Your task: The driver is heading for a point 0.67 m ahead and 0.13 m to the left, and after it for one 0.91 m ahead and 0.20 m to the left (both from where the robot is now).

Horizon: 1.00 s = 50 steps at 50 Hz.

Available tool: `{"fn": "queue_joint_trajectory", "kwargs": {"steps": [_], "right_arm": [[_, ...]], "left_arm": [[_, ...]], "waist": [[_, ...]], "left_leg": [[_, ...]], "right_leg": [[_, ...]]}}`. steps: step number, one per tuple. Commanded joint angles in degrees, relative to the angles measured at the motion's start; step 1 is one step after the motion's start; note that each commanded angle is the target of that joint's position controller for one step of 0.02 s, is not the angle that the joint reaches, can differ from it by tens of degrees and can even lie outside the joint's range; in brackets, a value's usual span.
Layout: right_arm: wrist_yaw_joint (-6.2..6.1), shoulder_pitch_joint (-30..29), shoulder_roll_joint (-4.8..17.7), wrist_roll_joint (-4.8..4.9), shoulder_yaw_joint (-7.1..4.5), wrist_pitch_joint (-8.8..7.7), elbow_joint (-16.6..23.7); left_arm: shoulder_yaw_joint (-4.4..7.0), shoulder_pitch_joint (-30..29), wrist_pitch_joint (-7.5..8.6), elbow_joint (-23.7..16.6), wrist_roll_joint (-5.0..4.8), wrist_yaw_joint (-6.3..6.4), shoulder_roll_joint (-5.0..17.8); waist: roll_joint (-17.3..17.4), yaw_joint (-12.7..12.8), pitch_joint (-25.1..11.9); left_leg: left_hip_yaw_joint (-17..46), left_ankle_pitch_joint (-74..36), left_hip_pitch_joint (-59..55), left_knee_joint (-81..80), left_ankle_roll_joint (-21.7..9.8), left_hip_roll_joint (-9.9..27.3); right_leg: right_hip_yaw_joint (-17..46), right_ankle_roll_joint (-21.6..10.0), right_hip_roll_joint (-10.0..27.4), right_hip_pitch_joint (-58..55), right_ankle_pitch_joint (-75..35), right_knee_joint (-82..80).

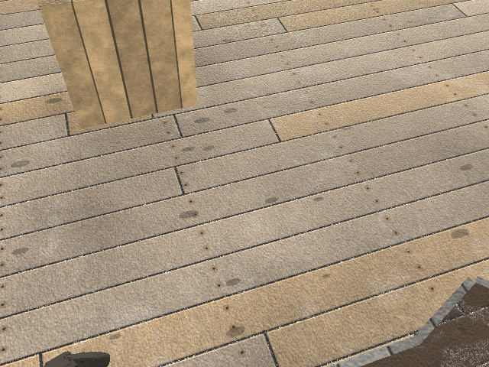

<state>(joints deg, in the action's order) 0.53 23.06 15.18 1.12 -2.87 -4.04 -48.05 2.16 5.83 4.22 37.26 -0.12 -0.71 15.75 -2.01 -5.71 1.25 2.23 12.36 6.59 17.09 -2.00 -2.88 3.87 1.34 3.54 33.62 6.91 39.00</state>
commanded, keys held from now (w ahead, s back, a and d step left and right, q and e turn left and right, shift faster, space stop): w+q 0.68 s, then w+e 0.18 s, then e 0.14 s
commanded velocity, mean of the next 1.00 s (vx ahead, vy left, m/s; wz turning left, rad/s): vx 0.48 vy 0.00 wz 0.33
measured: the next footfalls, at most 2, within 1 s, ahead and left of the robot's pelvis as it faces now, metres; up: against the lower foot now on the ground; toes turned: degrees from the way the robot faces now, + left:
right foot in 0.14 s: +0.24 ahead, -0.14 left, +0.00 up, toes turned +6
left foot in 0.64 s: +0.45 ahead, +0.19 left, +0.00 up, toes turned +24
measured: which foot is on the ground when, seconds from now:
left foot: down 0.00-0.14, up 0.16-0.62, down 0.64-1.00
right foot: up 0.00-0.12, down 0.14-0.62, up 0.64-1.00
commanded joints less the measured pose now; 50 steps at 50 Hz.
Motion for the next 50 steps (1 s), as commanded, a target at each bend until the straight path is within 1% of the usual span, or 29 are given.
{"fn": "queue_joint_trajectory", "kwargs": {"steps": [1, 4, 5, 6, 7, 8, 9, 10, 12, 14, 17, 22, 27, 29, 30, 31, 32, 33, 34, 35, 36, 37, 38, 39, 40, 43, 46, 47, 50], "right_arm": [[-0.56, -1.19, 10.76, 0.61, -2.58, -0.23, 3.34], [-0.98, -0.67, 11.27, 0.79, -2.84, 0.52, 2.94], [-1.1, -1.1, 10.97, 0.73, -2.77, 0.72, 3.01], [-1.12, -1.24, 9.65, 0.38, -2.35, 0.72, 3.24], [-0.96, -2.56, 6.46, -0.45, -1.18, 0.47, 4.64], [-1.12, 3.24, 1.66, -0.02, 0.3, -0.35, 6.43], [-1.22, 3.16, 5.79, 1.11, -0.58, -0.61, 6.19], [-1.19, -0.61, 9.23, 1.5, -1.71, -0.39, 6.46], [-1.12, -4.31, 8.32, 0.62, -1.98, 0.36, 6.95], [-0.73, -4.63, 6.26, 0.58, -1.97, 1.5, 7.38], [-0.39, -7.19, 4.28, 0.21, -1.57, 2.45, 9.09], [1.33, -14.92, 3.16, 0.12, -0.73, 2.0, 11.77], [2.7, -22.09, 4.4, 0.14, -0.89, 2.25, 15.55], [2.9, -20.76, 6.03, -0.14, -1.74, 2.54, 16.24], [2.8, -16.7, 7.62, -0.22, -2.68, 2.76, 15.59], [2.36, -7.98, 10.16, -0.02, -4.31, 2.98, 13.31], [1.24, 2.07, 14.63, 0.29, -6.34, 3.58, 10.8], [0.82, -0.33, 21.33, 0.84, -6.96, 3.12, 11.39], [1.11, 1.44, 16.83, 0.39, -5.56, 2.15, 13.42], [1.25, -0.24, 12.54, -0.22, -4.27, 1.36, 12.11], [1.18, -3.49, 10.79, -0.23, -3.62, 0.92, 12.16], [1.05, -7.64, 8.68, -0.59, -2.89, 0.76, 12.48], [0.9, -9.89, 7.04, -1.54, -2.15, 0.51, 12.99], [0.89, -10.57, 6.99, -1.9, -2.05, 0.16, 12.78], [0.89, -10.67, 7.18, -1.71, -2.07, -0.34, 12.12], [0.5, -9.32, 8.41, -1.73, -2.32, -1.43, 9.76], [-0.22, -10.36, 8.04, -2.14, -1.92, -1.41, 8.5], [-0.51, -9.8, 8.2, -2.23, -1.89, -1.35, 7.94], [-1.1, -7.97, 9.03, -2.06, -1.98, -0.7, 5.93]], "left_arm": [[0.74, -4.94, 1.46, -4.59, -0.52, -0.56, 3.31], [1.65, -4.85, 2.16, -4.88, -0.8, -0.74, 5.3], [2.17, -2.2, 2.28, -4.05, -0.73, -0.56, 6.07], [3.11, 2.86, 2.32, -2.67, -0.34, -0.08, 7.72], [4.18, 11.3, 2.33, -1.74, 0.67, 0.58, 10.94], [5.46, 16.94, 1.32, -0.49, 1.2, 0.76, 15.87], [4.71, 17.86, 0.98, 0.41, 0.64, 0.43, 12.24], [3.67, 15.07, 1.01, 0.35, 0.15, 0.42, 8.83], [2.45, 9.07, 1.07, 0.6, 0.4, 0.16, 5.05], [2.37, 6.14, 1.55, 1.34, 0.81, 0.1, 4.11], [3.24, 6.04, 2.38, 2.96, 0.61, 0.32, 5.85], [4.15, 7.44, 1.95, 5.14, 0.28, 0.95, 8.8], [5.04, 10.94, 0.59, 7.61, -1.16, 1.1, 11.44], [5.51, 10.95, -0.2, 7.88, -1.6, 1.32, 13.18], [5.71, 10.74, -0.69, 7.85, -1.84, 1.48, 13.98], [5.42, 10.18, -1.1, 7.64, -2.0, 1.7, 13.53], [4.43, 11.32, -0.9, 6.87, -0.66, 1.96, 11.4], [1.61, 16.51, 0.43, 3.25, 1.73, 1.23, 2.92], [2.04, 11.2, 2.49, 2.91, -0.37, 0.49, 7.31], [2.73, 7.24, 3.34, 2.26, -2.72, -0.04, 10.1], [2.3, 6.76, 3.69, 2.6, -2.39, 0.2, 9.2], [2.46, 6.63, 3.5, 3.58, -1.06, 0.6, 9.09], [2.68, 8.2, 2.73, 4.38, -0.66, 0.57, 9.13], [2.68, 9.6, 1.9, 4.97, -0.77, 0.42, 8.72], [2.51, 10.72, 1.11, 5.64, -0.75, 0.38, 7.69], [1.95, 7.19, -0.35, 5.05, -0.52, 0.67, 5.81], [1.47, 4.4, 0.15, 4.71, -0.26, 0.13, 4.43], [1.17, 2.43, 0.47, 4.23, -0.2, -0.21, 3.63], [1.09, -0.61, 0.67, 2.7, -0.56, -1.39, 3.47]], "waist": [[7.06, 1.49, -0.17], [7.87, 3.33, -0.44], [7.76, 5.19, -1.36], [7.31, 7.76, -4.08], [3.18, 12.02, -10.65], [-12.02, 11.07, -18.89], [-12.85, 11.48, -17.57], [-7.96, 11.42, -10.06], [-4.51, 8.75, -3.16], [-5.51, 6.37, -0.55], [-3.03, 5.67, 0.53], [-0.99, 7.88, 1.79], [-0.61, 9.36, 3.73], [-2.11, 7.49, 1.5], [-2.68, 4.83, -1.45], [-1.65, -0.13, -5.97], [3.25, -4.2, -11.35], [18.99, 3.42, -15.69], [12.36, -1.06, -23.04], [8.86, -1.53, -14.99], [5.22, 0.72, -10.25], [3.52, 2.9, -6.98], [4.6, 4.91, -5.85], [5.79, 5.92, -5.59], [5.29, 6.53, -5.18], [3.88, 5.9, -1.54], [4.2, 5.22, 0.24], [4.32, 4.14, 0.37], [4.78, 2.55, -0.13]], "left_leg": [[11.29, -11.56, 3.71, -5.14, -9.55, 12.92], [14.6, -8.42, 2.36, -1.64, -7.69, 14.18], [14.35, -9.07, 3.22, 0.95, -6.62, 13.34], [13.01, -11.83, 5.37, 6.52, -5.14, 10.79], [10.01, -6.39, 12.16, 20.68, -2.94, 7.16], [2.35, 14.26, 29.55, 39.55, 0.58, 0.32], [4.85, 20.85, 37.4, 49.85, 1.1, 2.5], [5.68, 16.24, 40.04, 53.4, 1.01, 4.9], [4.21, 8.94, 37.64, 51.52, 1.62, 7.86], [3.93, 5.39, 33.42, 48.9, 2.02, 9.82], [3.54, 0.72, 33.93, 44.43, 3.0, 10.39], [0.56, -12.71, 31.23, 28.41, 2.25, 9.54], [-2.87, -9.7, 30.59, 20.26, -0.74, 7.95], [-6.06, -3.76, 25.47, 19.32, -2.95, 4.77], [-7.88, -1.45, 19.25, 18.82, -4.37, 2.31], [-8.81, -3.98, 6.91, 15.65, -6.36, -0.46], [-0.16, -5.14, -11.07, 14.8, -9.33, 3.42], [33.31, 5.43, -27.96, 8.77, -19.93, 18.52], [46.22, 14.05, -30.39, 0.4, -21.97, 22.14], [36.69, 9.85, -25.17, -0.61, -18.48, 21.25], [29.09, 3.95, -16.88, -0.2, -16.21, 19.18], [22.94, -4.15, -8.96, -0.33, -14.47, 17.4], [19.18, -10.32, -3.44, -1.81, -13.93, 16.23], [17.32, -14.07, 0.05, -3.11, -14.28, 15.99], [14.38, -17.09, 1.96, -4.36, -14.42, 15.73], [7.14, -19.37, 3.55, -7.91, -13.17, 14.55], [-2.52, -30.15, 4.99, -7.24, -9.3, 10.71], [-4.56, -31.48, 5.14, -6.96, -8.24, 10.23], [-5.91, -32.5, 0.73, -5.51, -7.2, 12.14]], "right_leg": [[-1.51, 0.73, -2.75, -6.66, -6.6, -6.65], [-0.71, -0.76, -3.01, -12.08, -4.95, -11.37], [-1.15, -1.74, -3.02, -16.97, -4.63, -13.28], [-1.33, -3.11, -2.45, -25.21, -3.33, -14.18], [6.07, -6.49, 5.81, -38.1, -1.43, -13.26], [26.68, -14.2, 19.24, -54.97, 7.56, -16.57], [36.79, -16.28, 20.83, -53.05, 18.95, -21.1], [29.73, -14.32, 18.73, -46.9, 20.08, -22.27], [17.43, -12.29, 14.0, -35.88, 9.48, -25.06], [9.76, -11.48, 11.79, -28.9, 2.24, -28.29], [3.07, -12.5, 12.06, -26.99, -6.05, -30.76], [-7.05, -11.12, 10.73, -28.16, -10.74, -31.44], [-11.36, -8.93, 12.98, -35.38, -14.61, -28.6], [-13.45, -7.7, 13.02, -37.82, -31.29, -21.88], [-14.7, -6.94, 12.41, -37.79, -40.3, -14.69], [-16.65, -5.3, 10.49, -33.95, -42.89, -3.16], [-16.83, -2.64, 8.23, -20.47, -28.28, 13.92], [-12.44, 1.0, -3.5, 5.35, 24.91, 34.34], [0.93, 0.22, -4.36, 11.06, 27.75, 40.7], [0.78, -1.14, -1.13, 14.99, 21.82, 39.76], [0.11, -1.99, 1.69, 12.85, 16.79, 35.15], [-0.22, -1.77, 3.9, 9.03, 13.63, 30.68], [0.24, -1.72, 5.34, 4.67, 11.31, 28.89], [0.13, -1.32, 5.65, 1.74, 10.55, 27.93], [-0.31, -0.76, 5.8, 0.72, 9.77, 26.39], [-0.35, 0.51, 5.81, 4.39, 1.11, 19.48], [-1.93, 0.2, 3.11, 0.3, -10.61, 6.48], [-2.9, -0.05, 1.9, -1.75, -14.63, 2.41], [-3.51, -0.83, -0.08, -3.55, -19.03, -3.68]]}}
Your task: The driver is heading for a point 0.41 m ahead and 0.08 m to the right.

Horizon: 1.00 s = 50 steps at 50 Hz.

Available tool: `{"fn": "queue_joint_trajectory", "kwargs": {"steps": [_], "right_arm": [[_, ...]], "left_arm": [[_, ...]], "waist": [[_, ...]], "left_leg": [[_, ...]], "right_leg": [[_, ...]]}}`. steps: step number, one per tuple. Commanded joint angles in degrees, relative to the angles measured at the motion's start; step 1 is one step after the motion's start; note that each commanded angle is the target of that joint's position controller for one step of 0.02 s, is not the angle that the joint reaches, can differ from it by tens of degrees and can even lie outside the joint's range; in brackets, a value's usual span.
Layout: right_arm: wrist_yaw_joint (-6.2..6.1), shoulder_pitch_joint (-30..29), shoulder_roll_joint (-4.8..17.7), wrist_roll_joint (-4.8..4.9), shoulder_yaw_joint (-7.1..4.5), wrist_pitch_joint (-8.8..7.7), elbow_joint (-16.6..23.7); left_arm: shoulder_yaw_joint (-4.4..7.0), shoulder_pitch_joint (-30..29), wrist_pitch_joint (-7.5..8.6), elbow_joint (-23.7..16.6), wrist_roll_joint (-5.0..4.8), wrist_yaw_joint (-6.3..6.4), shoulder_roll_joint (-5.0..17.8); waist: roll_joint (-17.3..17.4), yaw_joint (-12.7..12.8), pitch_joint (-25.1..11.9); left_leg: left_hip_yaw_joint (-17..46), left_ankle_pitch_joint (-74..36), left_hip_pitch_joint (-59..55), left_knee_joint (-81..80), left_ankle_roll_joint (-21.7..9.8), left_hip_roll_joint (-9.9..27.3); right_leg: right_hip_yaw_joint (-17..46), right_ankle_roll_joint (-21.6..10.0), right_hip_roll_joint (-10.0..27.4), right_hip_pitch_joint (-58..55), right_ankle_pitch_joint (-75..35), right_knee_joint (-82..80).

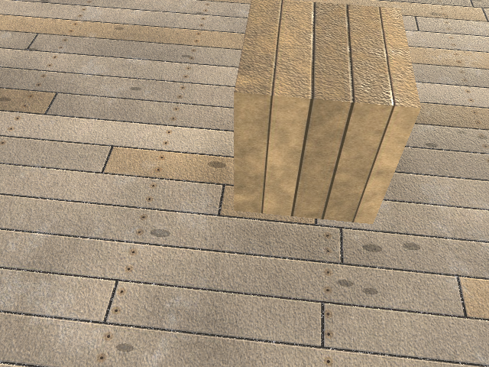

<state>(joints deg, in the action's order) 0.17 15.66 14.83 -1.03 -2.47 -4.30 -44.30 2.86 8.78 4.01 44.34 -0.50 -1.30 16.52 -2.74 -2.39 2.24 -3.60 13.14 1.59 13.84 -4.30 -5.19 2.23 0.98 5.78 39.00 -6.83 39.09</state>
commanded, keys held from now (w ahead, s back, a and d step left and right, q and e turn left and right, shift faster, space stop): e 0.56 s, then no key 0.40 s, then w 0.04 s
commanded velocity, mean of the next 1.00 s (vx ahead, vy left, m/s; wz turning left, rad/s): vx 0.07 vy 0.00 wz -0.38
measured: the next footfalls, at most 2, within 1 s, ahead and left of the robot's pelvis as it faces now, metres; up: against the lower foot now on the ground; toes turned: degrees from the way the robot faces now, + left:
right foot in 0.14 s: +0.24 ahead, -0.12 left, +0.00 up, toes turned -5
left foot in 0.58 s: +0.28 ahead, +0.08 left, +0.00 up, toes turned -24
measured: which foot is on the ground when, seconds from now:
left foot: down 0.00-0.14, up 0.16-0.56, down 0.58-1.00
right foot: up 0.00-0.12, down 0.14-0.58, up 0.60-0.90, down 0.92-1.00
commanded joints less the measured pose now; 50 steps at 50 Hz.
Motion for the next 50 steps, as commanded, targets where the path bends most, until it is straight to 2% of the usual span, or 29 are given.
{"fn": "queue_joint_trajectory", "kwargs": {"steps": [1, 4, 6, 7, 8, 9, 10, 12, 14, 16, 19, 22, 25, 28, 29, 30, 31, 32, 34, 36, 40, 42, 44, 45, 46, 47, 48, 49, 50], "right_arm": [[-0.95, -0.77, 9.76, 0.34, -2.56, 0.08, 1.8], [-1.98, -1.99, 10.81, 1.33, -3.2, 2.06, 1.53], [-2.91, -3.74, 10.51, 1.68, -3.2, 3.25, 2.34], [-3.1, -2.18, 9.72, 0.69, -2.68, 3.05, 3.47], [-2.09, 5.47, 3.7, -1.86, -0.92, 2.42, 4.72], [-0.97, 5.44, 7.02, -0.42, -0.91, 1.81, 3.8], [-0.57, 0.19, 9.68, 1.56, -1.59, 1.82, 4.92], [-1.54, -4.91, 9.51, 0.82, -1.78, 2.96, 5.74], [-1.95, -4.06, 8.58, 0.63, -1.88, 4.21, 6.21], [-2.35, -2.56, 6.78, 0.51, -1.46, 4.26, 5.42], [-2.6, -3.26, 6.71, 0.48, -1.45, 4.39, 5.06], [-2.4, -5.48, 6.79, 0.78, -1.66, 4.31, 5.67], [-1.88, -6.57, 7.08, 1.1, -1.97, 3.27, 6.25], [-1.31, -2.83, 8.0, 1.35, -2.89, 2.27, 5.11], [-1.53, -1.27, 11.63, 0.34, -3.78, 2.35, 5.25], [-1.71, -3.08, 16.26, -1.48, -4.82, 3.08, 5.06], [-1.71, -4.63, 13.07, -2.24, -4.19, 2.89, 6.63], [-2.0, -6.87, 10.48, -1.42, -3.39, 2.79, 7.55], [-1.96, -8.96, 8.41, 0.55, -2.79, 2.79, 7.58], [-1.94, -7.75, 7.79, 0.78, -2.32, 3.25, 6.83], [-1.87, -6.64, 8.09, 0.61, -2.37, 4.04, 5.77], [-1.63, -4.87, 9.74, 0.95, -2.77, 4.49, 4.97], [-1.45, -5.17, 9.59, 1.83, -2.5, 4.65, 4.43], [-1.36, -3.26, 8.79, 2.17, -2.18, 4.28, 3.56], [-1.05, -1.71, 7.89, 1.37, -1.71, 3.51, 3.13], [-0.31, -0.56, 5.91, -0.56, -1.0, 2.41, 3.64], [-0.37, -2.25, 4.18, -0.61, -0.51, 2.09, 3.53], [-0.51, -5.0, 5.83, -0.85, -0.67, 2.18, 2.94], [-0.7, -6.88, 6.11, -0.32, -0.94, 2.41, 2.72]], "left_arm": [[0.61, -3.97, 0.8, -4.97, -0.16, -1.22, 3.36], [1.53, -2.32, 0.56, -6.33, 0.64, -2.48, 5.44], [3.21, 7.24, 0.63, -4.51, 0.82, -2.4, 8.37], [4.39, 12.05, 0.58, -4.45, 1.12, -1.47, 12.59], [4.69, 10.84, 0.14, -5.82, 1.36, -0.62, 16.78], [3.86, 11.49, -0.25, -7.11, 1.26, -0.42, 13.21], [3.54, 7.58, -0.84, -8.71, 0.82, -0.15, 11.04], [2.52, 2.56, -2.3, -9.63, -0.45, 0.79, 7.87], [2.66, 0.48, -3.2, -10.37, 0.52, 1.16, 8.23], [3.26, 0.24, -3.64, -10.79, 1.01, 1.59, 9.36], [3.99, 0.3, -4.44, -11.2, 0.31, 2.56, 10.82], [4.06, -0.46, -5.47, -11.74, 0.17, 2.97, 10.61], [4.1, 0.07, -6.16, -11.93, 0.15, 2.94, 10.28], [3.75, -0.86, -6.76, -12.51, -0.63, 2.94, 9.08], [2.94, 1.28, -6.75, -12.46, -0.35, 2.88, 6.54], [2.71, 1.11, -6.24, -14.28, -0.53, 2.67, 5.25], [3.84, 1.92, -5.37, -13.37, 0.72, 2.61, 9.51], [4.61, 3.32, -5.32, -11.77, 0.27, 2.43, 11.09], [4.26, 4.81, -6.25, -9.63, 0.38, 2.96, 8.96], [3.09, 3.59, -6.65, -9.83, 0.08, 2.89, 5.85], [1.32, -0.26, -6.42, -11.08, 0.05, 2.6, 2.64], [1.42, -0.71, -6.35, -10.85, -0.27, 2.35, 3.58], [1.59, 2.13, -6.24, -8.99, -0.18, 2.16, 3.76], [1.61, 2.43, -6.17, -8.55, 0.25, 2.17, 4.35], [1.79, 2.74, -6.17, -9.04, 0.79, 2.53, 6.55], [2.51, 3.1, -6.46, -9.28, 1.44, 3.1, 10.58], [1.63, 0.82, -6.21, -8.31, 1.81, 2.43, 6.73], [0.9, 0.27, -5.71, -8.58, 1.9, 1.85, 3.47], [1.06, 1.79, -5.48, -7.69, 2.05, 1.87, 4.05]], "waist": [[5.9, -0.71, -1.06], [7.11, 0.97, -2.46], [6.06, 5.85, -7.15], [-0.3, 7.6, -12.51], [-13.31, 1.57, -19.27], [-7.88, 4.78, -28.61], [-3.27, 5.93, -23.3], [4.09, 4.09, -12.11], [0.06, 1.36, -8.05], [-2.39, 1.03, -8.43], [-2.89, 1.74, -11.32], [-4.62, 2.65, -10.15], [-6.33, 3.48, -9.31], [-6.22, 1.0, -8.86], [-0.01, 1.69, -10.04], [17.73, 4.39, -5.92], [17.54, 2.93, -6.56], [12.7, 3.73, -6.48], [9.41, 4.06, -5.3], [9.7, 3.23, -4.85], [14.18, 1.31, -6.83], [15.69, 0.12, -6.79], [14.44, 1.84, -5.97], [12.86, 1.92, -5.35], [9.22, 1.24, -6.9], [-1.56, -0.99, -9.14], [-6.94, -0.84, -8.92], [-3.8, 1.06, -7.72], [-3.46, 2.56, -6.38]], "left_leg": [[-0.11, -34.29, 2.96, -0.63, -4.76, 15.29], [0.52, -44.29, -3.66, 8.02, -3.92, 17.65], [-1.3, -48.63, -2.35, 23.01, -1.16, 15.1], [-2.9, -33.18, 6.4, 38.51, 2.44, 10.63], [-0.95, 22.8, 28.09, 59.44, 7.14, -0.68], [10.37, 26.41, 33.06, 68.22, 7.57, -0.97], [11.67, 21.65, 36.25, 68.19, 6.82, 2.14], [10.1, 14.84, 36.67, 60.4, 6.92, 5.72], [9.2, 12.55, 30.4, 51.05, 7.2, 5.96], [7.86, 11.94, 27.08, 43.42, 8.29, 4.79], [8.66, 6.68, 24.46, 37.23, 9.44, 4.37], [9.21, 4.22, 23.12, 32.31, 9.45, 3.85], [9.53, 4.97, 21.68, 25.83, 8.49, 3.27], [8.7, -2.12, 12.47, 9.75, 6.03, 4.24], [16.07, -2.73, 6.78, 5.9, 2.58, 13.89], [29.84, -9.54, 7.22, 2.4, -5.93, 23.55], [35.03, -14.1, 9.65, 2.17, -11.09, 28.03], [30.23, -16.24, 10.22, 3.75, -10.2, 25.69], [22.09, -17.73, 8.62, 6.09, -6.48, 20.17], [17.67, -22.38, 8.12, 6.47, -6.45, 17.82], [14.37, -23.63, 5.27, 7.79, -6.52, 16.54], [15.51, -24.25, 5.21, 8.29, -7.24, 17.34], [15.18, -23.23, 7.01, 9.89, -6.09, 16.61], [14.93, -21.02, 9.16, 10.01, -4.02, 15.79], [13.89, -15.92, 13.01, 10.93, -0.57, 14.67], [9.02, -6.95, 16.82, 15.09, 2.85, 10.13], [6.14, 0.51, 12.65, 12.06, 5.75, 8.26], [4.93, 0.08, 10.72, 13.01, 7.21, 7.26], [2.84, 3.05, 12.13, 15.74, 7.22, 5.41]], "right_leg": [[-1.9, -0.88, -2.69, -7.69, -3.1, -4.88], [-3.71, -3.06, -4.71, -6.87, 8.33, -6.55], [-5.4, -5.51, -8.16, -17.92, 7.05, -11.51], [4.22, -9.27, -1.87, -31.1, -14.64, -12.45], [26.35, -21.13, 13.16, -50.54, -38.88, -8.22], [35.35, -25.69, 15.65, -54.97, -27.5, -12.33], [29.26, -23.15, 12.72, -49.95, -17.35, -14.38], [22.37, -18.11, 8.19, -35.05, -2.26, -18.6], [19.93, -16.23, 4.42, -24.51, 4.45, -21.68], [17.65, -15.89, 2.6, -21.71, 1.18, -21.55], [18.07, -14.9, 1.79, -21.49, 5.87, -20.75], [20.45, -13.22, 0.51, -19.99, 17.26, -21.22], [24.14, -12.39, 0.5, -22.05, 19.39, -19.87], [24.77, -9.26, -2.21, -20.8, 18.31, -15.23], [20.19, -6.13, -5.53, -16.36, 26.94, -7.77], [7.28, -2.66, -15.01, -5.51, 37.97, 2.81], [7.54, -0.07, -12.65, -5.2, 42.07, 17.26], [8.34, 0.72, -11.99, -5.64, 39.21, 23.59], [7.6, 2.51, -11.49, -4.72, 34.36, 28.24], [5.93, 3.72, -11.43, -6.04, 32.66, 26.65], [1.49, 4.52, -7.58, -14.71, 32.93, 7.43], [-0.84, 4.21, -7.34, -19.25, 31.17, -0.92], [-2.32, 2.49, -7.78, -25.89, 20.56, -15.1], [-1.07, 0.88, -7.28, -30.07, 14.49, -21.16], [3.66, -1.03, -3.1, -36.28, 7.6, -20.29], [9.65, -4.26, 3.66, -40.06, -5.54, -15.7], [9.87, -7.75, 4.25, -31.72, 3.5, -15.99], [8.59, -6.83, 1.1, -29.98, 17.11, -17.55], [8.6, -6.18, -0.18, -28.74, 28.26, -19.21]]}}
